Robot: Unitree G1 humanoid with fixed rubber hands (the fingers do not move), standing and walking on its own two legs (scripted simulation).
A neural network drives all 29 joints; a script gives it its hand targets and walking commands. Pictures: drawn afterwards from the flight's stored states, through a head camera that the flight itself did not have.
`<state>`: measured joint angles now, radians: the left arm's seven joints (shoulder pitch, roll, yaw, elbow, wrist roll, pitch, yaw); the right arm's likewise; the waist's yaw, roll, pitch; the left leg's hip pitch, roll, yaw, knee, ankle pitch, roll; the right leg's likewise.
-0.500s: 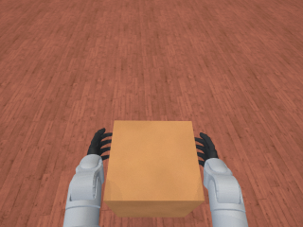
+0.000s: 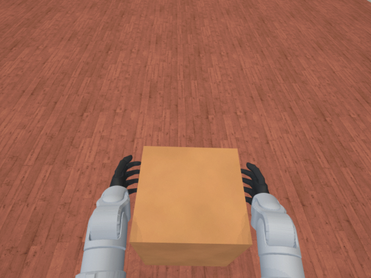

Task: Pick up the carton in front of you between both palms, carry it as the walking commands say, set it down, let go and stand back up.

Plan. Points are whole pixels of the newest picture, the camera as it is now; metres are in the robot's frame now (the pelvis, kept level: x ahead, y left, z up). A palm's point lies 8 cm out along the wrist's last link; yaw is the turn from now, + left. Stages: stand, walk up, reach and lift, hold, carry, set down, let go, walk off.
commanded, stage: carry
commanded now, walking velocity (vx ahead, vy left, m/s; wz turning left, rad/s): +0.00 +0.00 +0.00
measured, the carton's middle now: (188, 210) +0.29 +0.00 -0.05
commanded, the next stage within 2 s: none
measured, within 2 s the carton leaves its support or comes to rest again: neither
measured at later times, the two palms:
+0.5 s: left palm (147, 163) +0.35 +0.10 +0.05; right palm (277, 176) +0.34 -0.20 +0.04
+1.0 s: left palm (165, 158) +0.38 +0.06 +0.04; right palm (289, 167) +0.38 -0.24 +0.03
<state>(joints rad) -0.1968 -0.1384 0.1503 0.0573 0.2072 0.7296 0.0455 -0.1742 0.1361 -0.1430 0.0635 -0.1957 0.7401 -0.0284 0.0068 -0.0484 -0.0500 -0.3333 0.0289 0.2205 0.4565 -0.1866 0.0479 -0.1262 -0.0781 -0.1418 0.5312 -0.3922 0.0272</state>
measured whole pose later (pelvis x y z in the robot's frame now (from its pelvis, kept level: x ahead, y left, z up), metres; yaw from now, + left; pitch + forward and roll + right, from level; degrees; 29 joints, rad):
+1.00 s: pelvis +0.09 -0.09 +0.00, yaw +1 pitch +2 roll +1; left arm -0.23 -0.15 0.18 0.16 0.22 0.71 0.03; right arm -0.20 0.14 -0.16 0.13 -0.22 0.74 -0.03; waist 0.00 0.00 -0.09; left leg -0.29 0.10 0.16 0.52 -0.25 -0.04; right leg -0.18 0.02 -0.14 0.51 -0.38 -0.07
